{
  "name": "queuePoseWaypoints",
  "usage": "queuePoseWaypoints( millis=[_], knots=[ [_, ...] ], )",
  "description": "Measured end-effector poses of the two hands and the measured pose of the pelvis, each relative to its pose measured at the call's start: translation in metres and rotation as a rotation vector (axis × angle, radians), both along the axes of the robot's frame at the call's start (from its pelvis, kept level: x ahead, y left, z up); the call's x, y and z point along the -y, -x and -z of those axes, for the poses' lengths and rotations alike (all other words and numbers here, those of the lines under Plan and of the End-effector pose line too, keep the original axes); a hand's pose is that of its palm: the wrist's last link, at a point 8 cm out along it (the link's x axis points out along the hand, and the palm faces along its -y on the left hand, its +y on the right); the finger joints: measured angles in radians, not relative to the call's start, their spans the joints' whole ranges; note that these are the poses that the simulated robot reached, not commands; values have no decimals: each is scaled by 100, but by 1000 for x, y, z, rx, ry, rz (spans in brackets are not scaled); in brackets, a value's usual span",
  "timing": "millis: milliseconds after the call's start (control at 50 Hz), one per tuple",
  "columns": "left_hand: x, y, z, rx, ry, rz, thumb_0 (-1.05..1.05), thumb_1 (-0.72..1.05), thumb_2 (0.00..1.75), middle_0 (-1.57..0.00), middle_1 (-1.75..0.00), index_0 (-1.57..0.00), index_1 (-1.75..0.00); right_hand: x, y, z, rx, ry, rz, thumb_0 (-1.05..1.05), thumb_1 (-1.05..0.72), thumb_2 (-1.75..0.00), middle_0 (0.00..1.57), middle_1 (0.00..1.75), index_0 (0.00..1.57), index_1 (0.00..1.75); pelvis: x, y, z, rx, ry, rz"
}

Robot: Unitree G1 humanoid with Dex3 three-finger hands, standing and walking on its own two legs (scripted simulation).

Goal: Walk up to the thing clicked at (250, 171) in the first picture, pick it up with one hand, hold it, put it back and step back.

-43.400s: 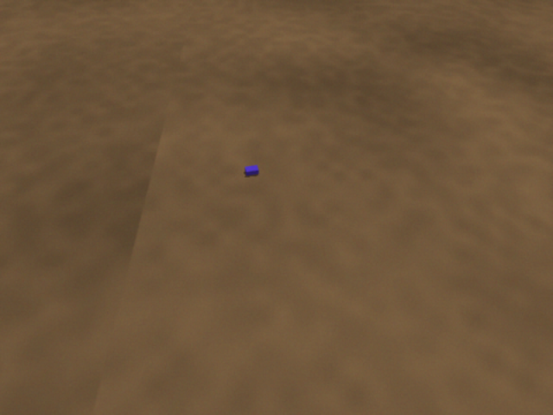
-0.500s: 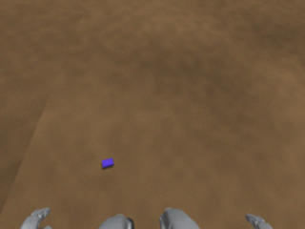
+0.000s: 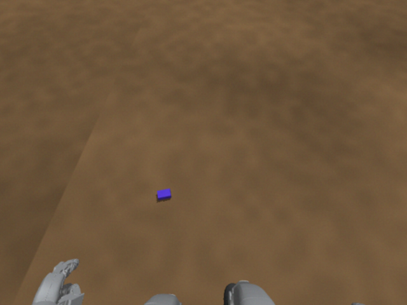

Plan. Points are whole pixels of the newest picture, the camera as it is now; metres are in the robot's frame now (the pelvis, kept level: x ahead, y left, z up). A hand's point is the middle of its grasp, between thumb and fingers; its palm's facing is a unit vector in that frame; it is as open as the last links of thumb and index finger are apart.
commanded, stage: step back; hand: left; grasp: from above
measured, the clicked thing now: (164, 194) +0.64 +0.21 -0.75
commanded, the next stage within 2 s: none
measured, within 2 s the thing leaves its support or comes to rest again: neither
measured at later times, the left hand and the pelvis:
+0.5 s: hand out of the picture -0.11 +0.26 -0.15, palm faces -0.08 -0.91 -0.41, open 7.4 cm; pelvis -0.19 -0.02 -0.01, yaw -5 degrees
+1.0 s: hand out of the picture -0.22 +0.23 -0.14, palm faces +0.00 -0.94 -0.34, open 7.4 cm; pelvis -0.36 -0.03 +0.00, yaw +1 degrees
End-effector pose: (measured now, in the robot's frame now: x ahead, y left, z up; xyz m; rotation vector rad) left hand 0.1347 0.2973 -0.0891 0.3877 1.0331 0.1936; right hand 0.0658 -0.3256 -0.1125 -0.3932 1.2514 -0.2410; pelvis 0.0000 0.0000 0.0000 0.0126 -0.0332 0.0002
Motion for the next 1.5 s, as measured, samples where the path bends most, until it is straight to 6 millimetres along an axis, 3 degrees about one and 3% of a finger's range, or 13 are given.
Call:
queuePoseWaypoints(
  millis=[100,240,420,580,720,820,880,960,1060,1160,1260,1360,1500],
  knots=[
    [-15,39,22,-6,43,-23,0,90,90,-21,-30,-21,-30,-22,37,-6,12,6,-24,1,-91,-90,20,30,20,30,-11,39,7,37,-19,-1],
    [-23,113,19,-88,66,-73,0,90,90,-21,-30,-20,-30,-33,70,-30,52,9,-36,1,-90,-90,21,30,21,30,-12,79,-10,9,43,11],
    [-19,209,28,-216,-6,-43,0,91,90,-21,-30,-20,-30,-12,95,-23,208,4,-42,1,-90,-90,21,30,21,30,4,150,4,11,15,93],
    [15,280,6,-194,-17,-37,0,90,90,-21,-30,-21,-30,17,177,-1,163,-46,33,1,-91,-90,20,30,20,30,24,212,1,30,-23,94],
    [15,291,-12,-107,-54,-23,1,90,90,-21,-30,-21,-30,22,268,4,24,-40,41,1,-91,-90,20,30,20,30,26,255,-6,-16,-26,41],
    [8,295,1,9,-40,-16,0,90,90,-21,-30,-21,-30,12,318,11,-57,-16,-5,1,-91,-90,20,30,20,30,23,296,8,-10,0,-28],
    [9,313,14,17,-4,-26,0,90,90,-21,-30,-20,-30,1,341,6,-57,-21,-6,1,-91,-90,20,30,20,30,23,321,9,24,-47,-8],
    [21,349,16,-38,48,-36,0,91,90,-21,-30,-20,-30,2,358,-10,-10,-12,-21,1,-90,-90,20,30,21,30,25,345,-2,21,20,-23],
    [31,402,18,-71,67,-43,0,90,90,-21,-30,-20,-30,18,358,-22,89,10,-39,1,-90,-90,21,30,21,30,35,374,-4,0,24,15],
    [39,459,25,-138,22,-36,0,90,90,-21,-30,-20,-30,40,358,-15,207,0,-31,1,-90,-90,20,30,21,30,47,401,7,25,50,61],
    [41,505,15,-179,8,-66,1,90,90,-21,-30,-21,-30,42,385,-11,182,-38,-2,1,-91,-90,20,30,20,30,50,411,0,29,25,67],
    [26,516,10,-166,-2,-93,1,90,90,-21,-30,-21,-30,36,416,-2,81,-53,-3,1,-91,-90,20,30,20,30,40,415,-1,12,25,29],
    [0,501,12,-194,-10,-74,1,90,90,-21,-30,-21,-30,8,444,-3,31,-71,35,1,-91,-90,20,30,20,30,23,412,-3,5,-1,32]
  ],
)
